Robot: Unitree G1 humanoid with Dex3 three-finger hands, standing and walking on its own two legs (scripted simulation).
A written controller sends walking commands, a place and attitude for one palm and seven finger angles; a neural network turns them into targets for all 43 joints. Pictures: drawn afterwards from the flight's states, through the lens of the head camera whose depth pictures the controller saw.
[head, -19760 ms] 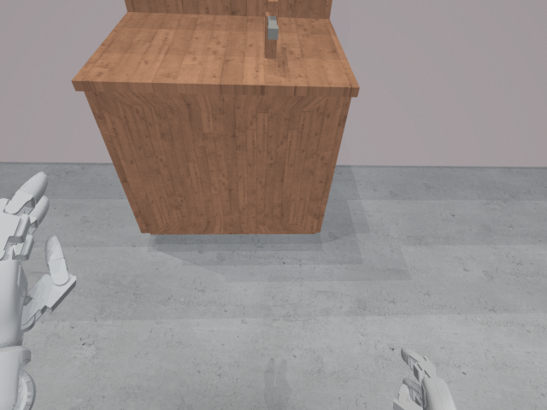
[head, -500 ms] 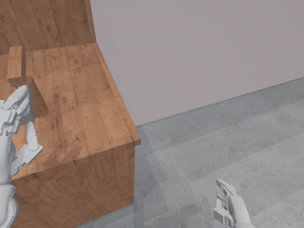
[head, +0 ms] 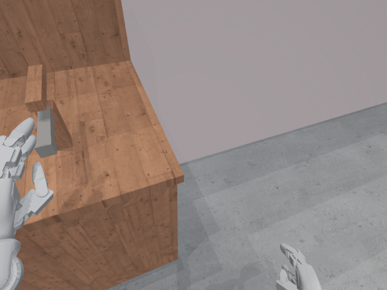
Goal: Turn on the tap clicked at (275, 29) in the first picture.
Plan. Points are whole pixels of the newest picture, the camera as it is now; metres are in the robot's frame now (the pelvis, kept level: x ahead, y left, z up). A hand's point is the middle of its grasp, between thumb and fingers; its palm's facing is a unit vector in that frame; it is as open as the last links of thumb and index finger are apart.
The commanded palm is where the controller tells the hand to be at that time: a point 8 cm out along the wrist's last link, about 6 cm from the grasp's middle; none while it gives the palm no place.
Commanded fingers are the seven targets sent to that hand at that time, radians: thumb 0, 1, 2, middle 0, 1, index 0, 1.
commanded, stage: look again from close up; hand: left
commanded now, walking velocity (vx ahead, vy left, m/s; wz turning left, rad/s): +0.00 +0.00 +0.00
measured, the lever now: (45, 146) +0.32 +0.32 +0.13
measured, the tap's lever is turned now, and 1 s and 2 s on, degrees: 0 0 0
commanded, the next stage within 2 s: turn the palm inward beside the body in 0.14 s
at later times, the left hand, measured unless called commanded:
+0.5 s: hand (71, 187) +0.23 +0.21 +0.16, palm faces +0.33 -0.87 -0.36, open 7.4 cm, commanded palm +0.15 +0.27 +0.18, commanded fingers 0.00 0.90 0.90 -0.20 -0.30 -0.20 -0.30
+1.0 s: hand (75, 195) +0.21 +0.20 +0.18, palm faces +0.48 -0.83 -0.27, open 7.4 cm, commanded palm +0.15 +0.24 +0.18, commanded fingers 0.00 0.90 0.90 -0.20 -0.30 -0.20 -0.30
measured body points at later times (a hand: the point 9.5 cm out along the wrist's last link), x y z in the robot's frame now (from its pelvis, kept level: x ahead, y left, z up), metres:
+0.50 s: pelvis +0.00 -0.03 -0.01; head -0.02 -0.05 +0.44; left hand +0.20 +0.26 +0.18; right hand +0.20 -0.24 -0.08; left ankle +0.05 +0.06 -0.74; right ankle -0.04 -0.12 -0.74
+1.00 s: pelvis +0.02 -0.07 -0.02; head -0.02 -0.10 +0.43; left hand +0.18 +0.24 +0.19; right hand +0.23 -0.28 -0.10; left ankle +0.05 +0.06 -0.74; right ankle -0.04 -0.12 -0.74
